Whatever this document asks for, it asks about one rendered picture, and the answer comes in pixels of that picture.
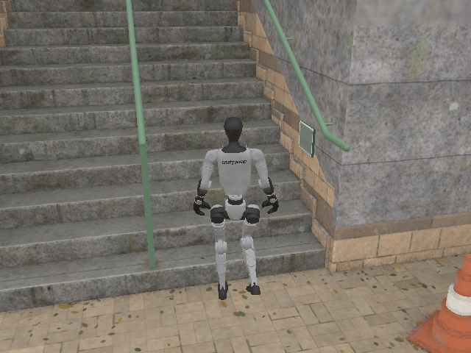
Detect stairs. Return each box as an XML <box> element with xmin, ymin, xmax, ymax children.
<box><xmin>0</xmin><ymin>0</ymin><xmax>326</xmax><ymax>312</ymax></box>

